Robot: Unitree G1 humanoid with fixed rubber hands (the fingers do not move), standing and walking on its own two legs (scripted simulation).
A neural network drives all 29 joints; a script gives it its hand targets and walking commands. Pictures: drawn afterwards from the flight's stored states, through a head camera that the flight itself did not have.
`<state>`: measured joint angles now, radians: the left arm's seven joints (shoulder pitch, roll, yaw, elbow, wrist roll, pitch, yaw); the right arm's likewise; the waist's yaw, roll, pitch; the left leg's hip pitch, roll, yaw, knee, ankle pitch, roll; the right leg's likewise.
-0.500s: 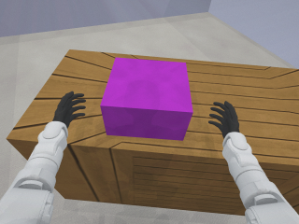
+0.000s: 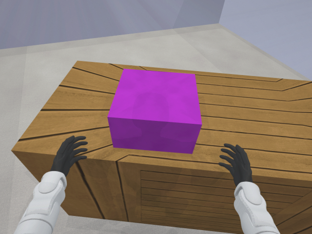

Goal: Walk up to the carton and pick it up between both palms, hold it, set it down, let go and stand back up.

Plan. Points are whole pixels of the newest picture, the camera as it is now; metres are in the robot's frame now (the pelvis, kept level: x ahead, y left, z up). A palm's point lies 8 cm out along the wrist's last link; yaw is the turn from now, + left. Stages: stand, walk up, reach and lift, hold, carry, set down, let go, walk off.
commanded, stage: set down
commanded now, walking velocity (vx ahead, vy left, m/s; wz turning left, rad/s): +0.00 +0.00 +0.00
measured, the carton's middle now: (156, 109) +0.55 +0.02 -0.01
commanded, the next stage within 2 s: let go in 1.10 s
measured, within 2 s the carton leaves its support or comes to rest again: neither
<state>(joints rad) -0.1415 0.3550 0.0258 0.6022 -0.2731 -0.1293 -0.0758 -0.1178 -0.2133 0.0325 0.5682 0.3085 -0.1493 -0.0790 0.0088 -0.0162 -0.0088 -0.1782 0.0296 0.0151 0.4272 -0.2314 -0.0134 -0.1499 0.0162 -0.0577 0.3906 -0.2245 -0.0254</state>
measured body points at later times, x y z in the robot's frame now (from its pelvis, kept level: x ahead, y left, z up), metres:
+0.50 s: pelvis +0.01 +0.00 +0.00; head +0.00 +0.01 +0.45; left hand +0.23 +0.26 -0.03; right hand +0.23 -0.20 -0.04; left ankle +0.00 +0.12 -0.74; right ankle -0.01 -0.10 -0.74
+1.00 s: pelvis +0.01 +0.00 +0.00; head +0.00 +0.01 +0.45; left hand +0.19 +0.24 -0.08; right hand +0.18 -0.21 -0.07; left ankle +0.00 +0.13 -0.74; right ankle -0.01 -0.10 -0.74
